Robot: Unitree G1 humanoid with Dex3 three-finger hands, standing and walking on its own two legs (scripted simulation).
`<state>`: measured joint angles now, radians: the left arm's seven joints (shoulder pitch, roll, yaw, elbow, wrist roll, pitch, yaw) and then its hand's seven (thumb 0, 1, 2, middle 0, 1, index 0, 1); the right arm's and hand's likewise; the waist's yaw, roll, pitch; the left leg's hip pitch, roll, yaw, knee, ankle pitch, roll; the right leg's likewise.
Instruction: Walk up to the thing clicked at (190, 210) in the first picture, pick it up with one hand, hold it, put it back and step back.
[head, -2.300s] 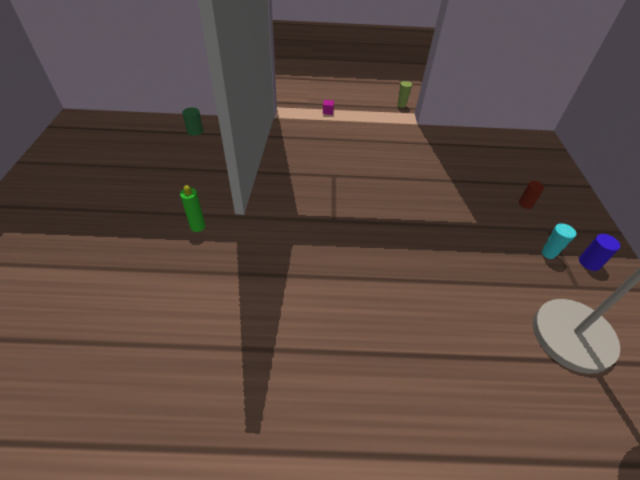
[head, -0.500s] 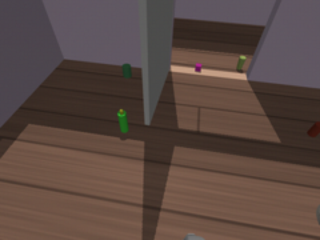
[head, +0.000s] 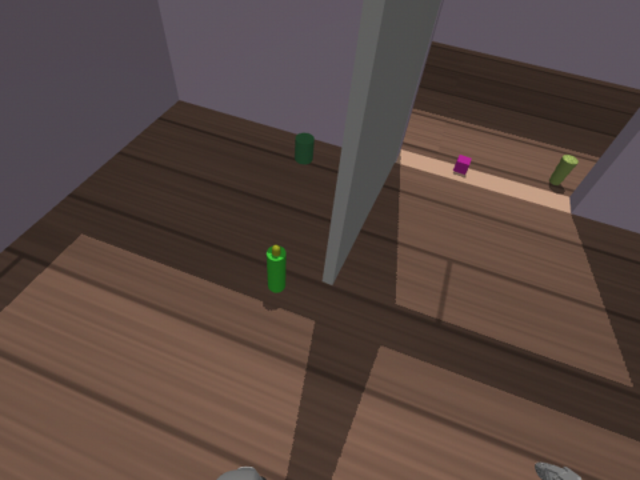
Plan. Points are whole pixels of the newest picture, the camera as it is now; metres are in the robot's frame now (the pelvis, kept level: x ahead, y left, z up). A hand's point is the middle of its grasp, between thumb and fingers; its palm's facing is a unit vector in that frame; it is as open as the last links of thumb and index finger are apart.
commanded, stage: walk up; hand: left
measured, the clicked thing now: (276, 267) +0.85 +0.15 -0.64
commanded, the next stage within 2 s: none
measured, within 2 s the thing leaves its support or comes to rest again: neither
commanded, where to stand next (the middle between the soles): +0.49 -0.04 m, yaw -2 degrees
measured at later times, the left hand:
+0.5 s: hand (169, 364) +0.29 +0.23 -0.11, palm faces -0.06 -0.91 -0.42, open 7.4 cm
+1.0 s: hand (187, 305) +0.40 +0.24 -0.14, palm faces -0.10 -0.94 -0.33, open 7.4 cm
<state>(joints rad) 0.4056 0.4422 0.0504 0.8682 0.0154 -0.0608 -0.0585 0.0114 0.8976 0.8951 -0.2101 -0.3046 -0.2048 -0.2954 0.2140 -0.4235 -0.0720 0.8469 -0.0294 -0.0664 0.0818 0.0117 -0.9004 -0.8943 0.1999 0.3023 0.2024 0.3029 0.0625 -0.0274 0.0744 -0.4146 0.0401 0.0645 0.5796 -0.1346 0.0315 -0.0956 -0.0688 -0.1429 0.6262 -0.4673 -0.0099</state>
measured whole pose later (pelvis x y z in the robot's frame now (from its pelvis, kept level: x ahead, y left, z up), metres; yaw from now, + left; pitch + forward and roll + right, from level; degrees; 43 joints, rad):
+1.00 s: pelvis +0.35 -0.03 +0.01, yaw -2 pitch -3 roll +0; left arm 0.33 0.44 0.03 0.89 0.01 -0.04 -0.05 0.01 0.90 0.90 -0.21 -0.30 -0.20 -0.29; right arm 0.31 -0.40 -0.04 0.83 -0.01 -0.09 0.05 0.01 -0.90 -0.89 0.20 0.30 0.21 0.30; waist -0.01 -0.07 0.07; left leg -0.26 0.02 0.10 0.54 -0.24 0.03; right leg -0.46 -0.06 0.00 0.99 -0.36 -0.03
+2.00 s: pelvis +0.47 -0.05 +0.02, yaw +0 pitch -2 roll +0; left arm 0.09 0.36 -0.01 1.16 0.00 -0.02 -0.01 0.01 0.90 0.90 -0.21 -0.30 -0.20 -0.29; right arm 0.03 -0.36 0.00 1.12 0.01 -0.01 0.02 0.01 -0.90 -0.89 0.20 0.30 0.20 0.30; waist 0.02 0.01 0.05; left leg -0.17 0.02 0.02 0.42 -0.21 -0.01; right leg -0.16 -0.04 -0.04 0.40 -0.19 0.03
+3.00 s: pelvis +0.49 -0.05 +0.03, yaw -1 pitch -2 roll +0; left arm 0.08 0.35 0.00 1.16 0.01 -0.01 -0.01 0.01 0.90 0.90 -0.21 -0.30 -0.20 -0.29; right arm 0.08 -0.34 0.00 1.15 -0.01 -0.01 0.01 0.01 -0.90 -0.89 0.20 0.30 0.20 0.30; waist -0.01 0.00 0.04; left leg -0.10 0.02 0.04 0.31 -0.18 -0.01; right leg -0.11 -0.04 -0.03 0.32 -0.17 0.02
